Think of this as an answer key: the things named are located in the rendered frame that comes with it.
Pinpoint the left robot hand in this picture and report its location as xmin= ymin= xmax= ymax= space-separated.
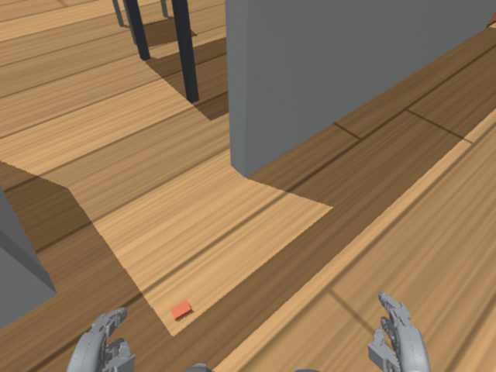
xmin=66 ymin=307 xmax=135 ymax=372

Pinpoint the right robot hand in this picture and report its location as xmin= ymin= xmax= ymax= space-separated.
xmin=368 ymin=291 xmax=431 ymax=372

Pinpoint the small box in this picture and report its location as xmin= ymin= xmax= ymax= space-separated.
xmin=170 ymin=300 xmax=192 ymax=321

